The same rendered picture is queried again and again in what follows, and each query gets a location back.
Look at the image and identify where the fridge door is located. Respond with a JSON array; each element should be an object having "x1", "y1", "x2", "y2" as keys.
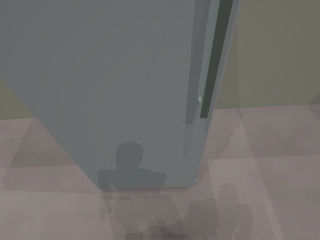
[{"x1": 0, "y1": 0, "x2": 240, "y2": 190}]

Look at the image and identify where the handle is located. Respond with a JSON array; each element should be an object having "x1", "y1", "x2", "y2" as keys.
[{"x1": 198, "y1": 0, "x2": 233, "y2": 118}]

